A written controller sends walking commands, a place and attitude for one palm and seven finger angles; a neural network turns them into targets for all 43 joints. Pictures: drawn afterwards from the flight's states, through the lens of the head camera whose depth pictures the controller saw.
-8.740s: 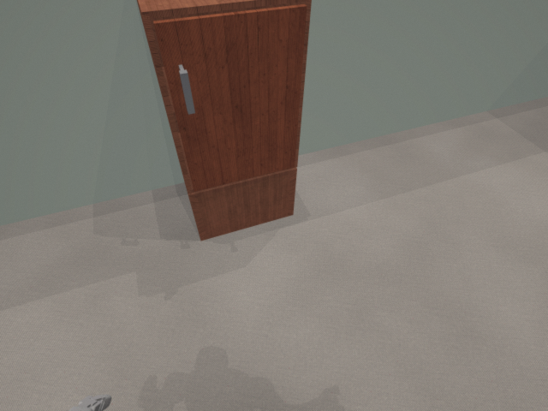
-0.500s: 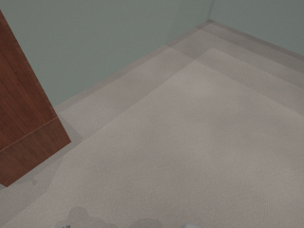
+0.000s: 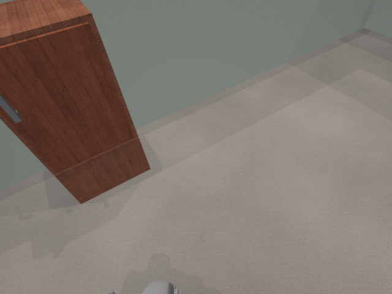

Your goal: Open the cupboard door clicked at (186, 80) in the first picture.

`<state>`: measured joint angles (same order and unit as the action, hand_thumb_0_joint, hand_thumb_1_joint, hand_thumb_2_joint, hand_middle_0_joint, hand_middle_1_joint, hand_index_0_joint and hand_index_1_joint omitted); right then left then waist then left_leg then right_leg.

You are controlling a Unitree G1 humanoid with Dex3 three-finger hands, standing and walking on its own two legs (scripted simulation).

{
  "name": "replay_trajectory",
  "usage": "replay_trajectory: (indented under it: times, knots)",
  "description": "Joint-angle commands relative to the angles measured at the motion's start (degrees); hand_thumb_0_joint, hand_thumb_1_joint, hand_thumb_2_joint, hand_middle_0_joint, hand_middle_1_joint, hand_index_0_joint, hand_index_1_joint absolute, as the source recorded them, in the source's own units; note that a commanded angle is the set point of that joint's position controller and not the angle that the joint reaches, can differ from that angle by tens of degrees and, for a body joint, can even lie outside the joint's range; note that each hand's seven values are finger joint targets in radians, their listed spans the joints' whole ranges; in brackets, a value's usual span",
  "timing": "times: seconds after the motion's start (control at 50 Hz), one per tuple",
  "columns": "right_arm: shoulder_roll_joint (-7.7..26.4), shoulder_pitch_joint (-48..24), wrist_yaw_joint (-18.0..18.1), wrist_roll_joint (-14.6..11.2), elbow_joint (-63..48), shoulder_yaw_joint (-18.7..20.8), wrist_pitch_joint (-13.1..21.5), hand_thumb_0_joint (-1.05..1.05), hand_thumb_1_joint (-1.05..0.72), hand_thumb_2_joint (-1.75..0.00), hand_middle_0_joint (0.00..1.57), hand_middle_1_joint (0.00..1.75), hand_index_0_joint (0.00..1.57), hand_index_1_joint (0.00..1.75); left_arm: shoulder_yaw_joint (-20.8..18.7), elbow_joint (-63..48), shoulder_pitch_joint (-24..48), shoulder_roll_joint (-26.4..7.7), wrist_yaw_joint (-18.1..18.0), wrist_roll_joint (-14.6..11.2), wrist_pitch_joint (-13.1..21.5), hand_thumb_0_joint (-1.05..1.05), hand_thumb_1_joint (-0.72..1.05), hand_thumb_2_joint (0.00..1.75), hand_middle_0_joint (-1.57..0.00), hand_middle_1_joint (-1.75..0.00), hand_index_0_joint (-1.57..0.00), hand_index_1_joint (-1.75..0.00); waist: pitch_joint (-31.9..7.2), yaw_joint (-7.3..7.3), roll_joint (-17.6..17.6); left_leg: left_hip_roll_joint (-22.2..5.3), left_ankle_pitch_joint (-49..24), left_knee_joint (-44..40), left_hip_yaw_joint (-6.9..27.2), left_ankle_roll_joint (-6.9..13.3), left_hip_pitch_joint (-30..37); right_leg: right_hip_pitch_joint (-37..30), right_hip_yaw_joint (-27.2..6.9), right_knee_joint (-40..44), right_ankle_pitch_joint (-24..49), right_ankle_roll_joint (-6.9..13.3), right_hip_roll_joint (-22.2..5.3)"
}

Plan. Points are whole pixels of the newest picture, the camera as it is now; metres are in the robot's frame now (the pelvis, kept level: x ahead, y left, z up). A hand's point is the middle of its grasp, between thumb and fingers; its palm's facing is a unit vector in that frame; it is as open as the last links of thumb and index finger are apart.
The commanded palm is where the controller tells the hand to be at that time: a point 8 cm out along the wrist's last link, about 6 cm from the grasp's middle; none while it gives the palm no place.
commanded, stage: turn to face it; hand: left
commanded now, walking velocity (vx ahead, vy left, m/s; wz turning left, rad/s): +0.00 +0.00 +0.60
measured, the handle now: (7, 104) +0.71 +0.69 -0.01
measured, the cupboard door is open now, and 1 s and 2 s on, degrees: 0 0 0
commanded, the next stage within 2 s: take the last steps up to it in 0.88 s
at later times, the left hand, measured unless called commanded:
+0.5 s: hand out of the picture -0.02 +0.31 -0.17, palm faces +0.33 -0.91 -0.24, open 7.3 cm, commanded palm none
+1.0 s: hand out of the picture -0.04 +0.21 -0.14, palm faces +0.47 -0.84 -0.28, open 7.3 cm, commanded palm none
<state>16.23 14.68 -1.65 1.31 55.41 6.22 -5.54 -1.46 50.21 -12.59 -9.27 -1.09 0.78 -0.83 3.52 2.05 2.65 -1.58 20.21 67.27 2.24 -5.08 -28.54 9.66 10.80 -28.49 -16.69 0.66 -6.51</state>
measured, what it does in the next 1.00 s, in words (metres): steps on the spot, turning left: left foot, then right foot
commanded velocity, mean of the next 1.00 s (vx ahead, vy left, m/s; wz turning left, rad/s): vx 0.01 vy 0.00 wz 0.42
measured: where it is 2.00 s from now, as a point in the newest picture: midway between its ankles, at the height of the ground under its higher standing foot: outside the picture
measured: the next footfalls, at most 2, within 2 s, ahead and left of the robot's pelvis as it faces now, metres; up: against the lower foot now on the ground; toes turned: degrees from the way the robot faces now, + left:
left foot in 0.22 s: +0.02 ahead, +0.16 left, +0.00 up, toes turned +13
right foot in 0.82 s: +0.05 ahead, -0.07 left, +0.00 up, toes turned +23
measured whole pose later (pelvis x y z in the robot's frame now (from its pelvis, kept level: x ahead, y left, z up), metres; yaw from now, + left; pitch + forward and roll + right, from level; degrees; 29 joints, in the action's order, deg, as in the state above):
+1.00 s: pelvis -0.02 +0.00 +0.00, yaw +28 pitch -1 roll +2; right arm 14.3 15.9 -0.5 1.3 56.6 5.5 -4.5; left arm -1.6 52.9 -12.5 -8.4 -1.2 0.7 -1.3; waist 2.0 1.9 3.5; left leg 2.2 20.6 65.1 3.8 -2.7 -28.5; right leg 10.7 4.8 -28.2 -16.2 1.8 -2.7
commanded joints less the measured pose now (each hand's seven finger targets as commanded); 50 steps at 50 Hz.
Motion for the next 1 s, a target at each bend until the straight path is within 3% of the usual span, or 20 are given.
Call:
replay_trajectory:
  times: [0.0, 0.1, 0.16, 0.18, 0.2, 0.22, 0.26, 0.3, 0.34, 0.46, 0.6, 0.68, 0.74, 0.76, 0.78, 0.8, 0.82, 0.88, 0.92, 0.98]
  knots:
    - [2.28, -6.92, -0.11, -0.24, -5.96, -0.41, 1.64, 0.0, -0.9, -0.9, 0.2, 0.3, 0.2, 0.3, -3.62, -2.68, -2.7, -13.47, -1.09, 0.73, 1.22, 0.0, 0.9, 0.9, -0.2, -0.3, -0.2, -0.3, -0.66, -3.57, -13.49, -0.74, 3.07, -7.34, -3.27, -0.25, -3.56, -4.45, -7.69, 9.65, 20.22, 5.93, -13.91]
    - [1.29, -9.21, -0.08, -0.8, -7.31, -1.54, 2.96, 0.0, -0.9, -0.9, 0.2, 0.3, 0.2, 0.3, -4.56, -1.48, -4.26, -15.78, -0.8, 1.08, 0.61, 0.0, 0.9, 0.9, -0.2, -0.3, -0.2, -0.3, -3.72, -4.97, -16.27, 0.06, 5.65, -23.1, -7.47, 1.48, 4.44, -5.75, -4.98, 4.23, 28.16, 6.26, -15.82]
    - [3.28, -3.36, 0.13, -0.59, -6.42, -1.05, 3.92, 0.0, -0.9, -0.9, 0.2, 0.3, 0.2, 0.3, -4.8, -0.96, -3.33, -15.6, -0.47, 0.39, 0.04, 0.0, 0.9, 0.9, -0.2, -0.3, -0.2, -0.3, -7.48, -1.53, -11.2, 0.69, -7.29, -40.44, -7.85, 2.9, 17.35, -1.13, -0.18, -6.28, 23.61, 1.54, -14.19]
    - [8.28, 0.4, 0.31, -0.37, -5.64, 0.11, 4.56, 0.0, -0.9, -0.9, 0.2, 0.3, 0.2, 0.3, -4.54, -1.85, -3.76, -13.5, -0.26, -0.11, -0.33, 0.0, 0.9, 0.9, -0.2, -0.3, -0.2, -0.3, -10.37, 0.87, 0.51, -6.13, -17.13, -45.56, 1.69, 5.66, 28.11, 8.92, 1.46, -17.96, 11.83, -1.9, -10.21]
    - [14.83, 3.87, 0.76, -0.37, -5.44, 1.74, 4.77, 0.0, -0.9, -0.9, 0.2, 0.3, 0.2, 0.3, -3.35, -4.59, -1.36, -9.35, 0.14, -0.36, -0.49, 0.0, 0.9, 0.9, -0.2, -0.3, -0.2, -0.3, -10.32, 2.9, 17.32, -21.17, -42.25, -46.92, 21.48, 12.68, 32.99, 24.86, 0.16, -30.56, -22.1, -6.45, -2.01]
    - [15.64, 6.49, 1.15, -0.58, -3.96, 1.7, 4.23, 0.0, -0.9, -0.9, 0.2, 0.3, 0.2, 0.3, -3.05, -5.44, 2.07, -10.72, -0.26, 0.11, -1.21, 0.0, 0.9, 0.9, -0.2, -0.3, -0.2, -0.3, -11.2, 3.86, 11.22, -23.76, -44.82, -45.62, 19.88, 16.86, 30.58, 24.49, -6.32, -36.49, -22.7, -5.45, -1.97]
    - [12.08, 0.97, 2.11, -0.13, -5.38, 0.85, 4.32, 0.0, -0.9, -0.9, 0.2, 0.3, 0.2, 0.3, -3.57, -4.21, 3.65, -10.34, -0.4, 0.21, -1.6, 0.0, 0.9, 0.9, -0.2, -0.3, -0.2, -0.3, -6.7, 2.28, 10.34, -18.05, -29.55, -47.41, 17.01, 15.58, 24.18, 25.75, -9.09, -39.48, -15.93, -5.33, -2.48]
    - [9.02, -5.17, 2.26, -0.09, -7.01, -0.54, 4.48, 0.0, -0.9, -0.9, 0.2, 0.3, 0.2, 0.3, -3.83, -2.43, 2.33, -11.31, 0.33, 0.23, -1.4, 0.0, 0.9, 0.9, -0.2, -0.3, -0.2, -0.3, -2.53, -0.64, 7.86, -12.69, -25.16, -48.79, 12.21, 13.36, 18.59, 23.54, -10.1, -39.94, -7.64, -5.51, -1.82]
    - [8.34, -5.95, 2.2, -0.33, -7.6, -0.88, 4.83, 0.0, -0.9, -0.9, 0.2, 0.3, 0.2, 0.3, -3.9, -1.33, 0.2, -11.42, 0.59, 0.31, -1.29, 0.0, 0.9, 0.9, -0.2, -0.3, -0.2, -0.3, -3.44, -1.58, 5.48, -10.71, -23.61, -49.51, 10.84, 12.58, 18.21, 21.63, -9.69, -39.11, -4.61, -5.9, -0.98]
    - [7.72, -2.18, 2.17, -0.42, -6.97, -0.59, 4.83, 0.0, -0.9, -0.9, 0.2, 0.3, 0.2, 0.3, -3.95, -1.87, 1.9, -11.52, 0.0, 0.36, -1.35, 0.0, 0.9, 0.9, -0.2, -0.3, -0.2, -0.3, -4.49, -0.69, 4.22, -10.24, -18.22, -51.27, 15.51, 13.15, 20.82, 22.38, -11.42, -35.52, -2.61, -6.84, 0.17]
    - [7.09, 1.3, 2.37, 0.14, -5.6, -0.33, 4.52, 0.0, -0.9, -0.9, 0.2, 0.3, 0.2, 0.3, -3.2, -3.94, 6.61, -9.74, -0.36, -0.04, -1.08, 0.0, 0.9, 0.9, -0.2, -0.3, -0.2, -0.3, -5.27, 0.8, 5.24, -10.5, -21.49, -49.6, 21.82, 15.76, 22.18, 19.88, -11.71, -25.64, -8.15, -5.97, 2.64]
    - [6.73, 0.52, 2.41, 0.34, -5.35, -0.3, 4.09, 0.0, -0.9, -0.9, 0.2, 0.3, 0.2, 0.3, -2.6, -3.62, 4.88, -8.34, -0.61, -0.51, -0.84, 0.0, 0.9, 0.9, -0.2, -0.3, -0.2, -0.3, -6.29, -0.12, 5.67, -9.71, -23.47, -48.19, 23.52, 15.78, 17.76, 11.33, -11.1, -16.15, -9.03, -4.7, 4.84]
    - [6.0, -0.75, 2.2, -0.05, -5.27, -0.28, 4.02, 0.0, -0.9, -0.9, 0.2, 0.3, 0.2, 0.3, -2.68, -2.3, 0.01, -8.52, -0.85, -0.77, -0.01, 0.0, 0.9, 0.9, -0.2, -0.3, -0.2, -0.3, -8.07, -2.51, 3.35, -6.51, -23.61, -44.49, 22.06, 13.14, 13.15, 0.53, -10.23, -0.82, 0.05, -3.96, 6.19]
    - [4.88, -0.73, 2.04, -0.43, -5.19, -0.53, 4.07, 0.0, -0.9, -0.9, 0.2, 0.3, 0.2, 0.3, -2.91, -1.75, -1.88, -9.47, -1.04, -0.71, 0.5, 0.0, 0.9, 0.9, -0.2, -0.3, -0.2, -0.3, -8.96, -3.45, 1.0, -4.16, -18.91, -42.05, 20.04, 10.63, 9.16, -6.23, -11.12, 7.32, 5.06, -3.55, 4.44]
    - [1.78, 0.04, 1.73, -1.0, -5.24, -0.88, 4.2, 0.0, -0.9, -0.9, 0.2, 0.3, 0.2, 0.3, -3.53, -1.45, -3.12, -12.96, -1.38, -0.05, 1.09, 0.0, 0.9, 0.9, -0.2, -0.3, -0.2, -0.3, -9.63, -3.84, -7.85, 0.58, -7.82, -34.43, 13.65, 6.92, 0.9, -13.41, -19.84, 12.46, 3.91, -0.91, -5.24]
    - [-0.19, -0.59, 1.84, -0.94, -6.77, -1.2, 4.23, 0.0, -0.9, -0.9, 0.2, 0.3, 0.2, 0.3, -4.31, -2.08, -2.56, -16.96, -1.5, 0.6, 1.17, 0.0, 0.9, 0.9, -0.2, -0.3, -0.2, -0.3, -6.73, -4.21, -19.35, 7.56, 9.37, -21.54, 3.51, 3.43, -6.83, -11.21, -33.77, 14.17, 7.7, 5.97, -18.59]
    - [2.77, -1.19, 1.96, -0.26, -6.45, -0.21, 3.64, 0.0, -0.9, -0.9, 0.2, 0.3, 0.2, 0.3, -4.01, -2.87, -1.27, -16.61, -1.57, 0.29, 0.75, 0.0, 0.9, 0.9, -0.2, -0.3, -0.2, -0.3, -5.67, -3.89, -12.87, 5.35, 12.24, -11.09, 4.73, 3.59, -3.61, -1.98, -31.77, 14.14, 9.84, 9.8, -21.41]
    - [1.83, 0.84, 1.25, 0.12, -2.85, 0.02, 2.03, 0.0, -0.9, -0.9, 0.2, 0.3, 0.2, 0.3, -3.0, -3.29, 5.74, -11.35, -1.41, 0.04, 0.96, 0.0, 0.9, 0.9, -0.2, -0.3, -0.2, -0.3, 0.82, -0.03, -9.71, 2.86, 3.1, 0.68, 3.57, 3.03, -2.26, 6.14, -20.86, 13.96, 5.89, 6.92, -11.41]
    - [0.9, 2.12, 1.05, 0.03, -2.01, -0.26, 2.01, 0.0, -0.9, -0.9, 0.2, 0.3, 0.2, 0.3, -2.63, -2.59, 4.28, -10.24, -1.11, 0.09, 1.46, 0.0, 0.9, 0.9, -0.2, -0.3, -0.2, -0.3, 1.01, 0.05, -10.23, 2.62, -0.64, 2.12, 2.18, 2.34, -2.24, 5.42, -16.14, 13.3, 8.16, 5.46, -9.05]
    - [0.63, 0.66, 1.11, 0.12, -1.63, -0.69, 2.28, 0.0, -0.9, -0.9, 0.2, 0.3, 0.2, 0.3, -2.61, -0.3, -1.11, -9.9, -0.99, 0.18, 2.02, 0.0, 0.9, 0.9, -0.2, -0.3, -0.2, -0.3, -0.67, -2.04, -12.56, 1.61, -1.59, -1.08, 1.2, 1.3, -3.25, -0.32, -15.72, 13.05, 10.27, 5.17, -8.8]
